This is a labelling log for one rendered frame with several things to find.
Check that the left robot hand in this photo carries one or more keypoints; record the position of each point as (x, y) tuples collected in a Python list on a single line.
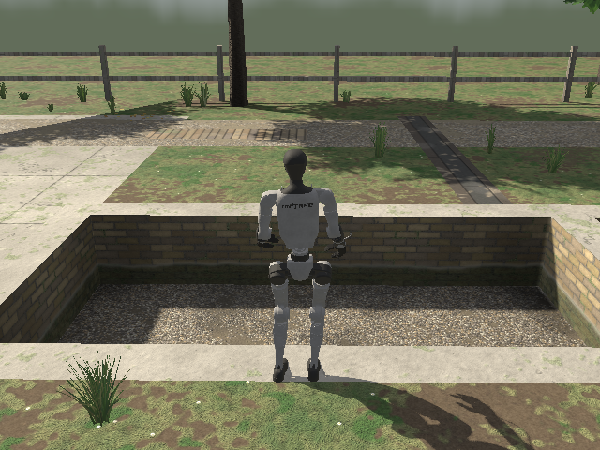
[(267, 245)]

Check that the right robot hand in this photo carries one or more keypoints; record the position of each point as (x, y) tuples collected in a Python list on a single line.
[(340, 252)]

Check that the left robot upper arm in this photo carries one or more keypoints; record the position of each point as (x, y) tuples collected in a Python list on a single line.
[(268, 200)]

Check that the robot right foot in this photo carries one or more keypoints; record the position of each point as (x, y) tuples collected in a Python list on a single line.
[(313, 374)]

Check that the robot left thigh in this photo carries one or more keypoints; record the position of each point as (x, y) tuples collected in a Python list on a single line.
[(278, 275)]

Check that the robot right forearm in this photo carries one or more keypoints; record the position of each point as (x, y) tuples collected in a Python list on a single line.
[(339, 241)]

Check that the right robot upper arm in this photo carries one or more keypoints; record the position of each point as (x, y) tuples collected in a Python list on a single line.
[(326, 197)]

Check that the robot left forearm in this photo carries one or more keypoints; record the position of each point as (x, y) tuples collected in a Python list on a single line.
[(259, 240)]

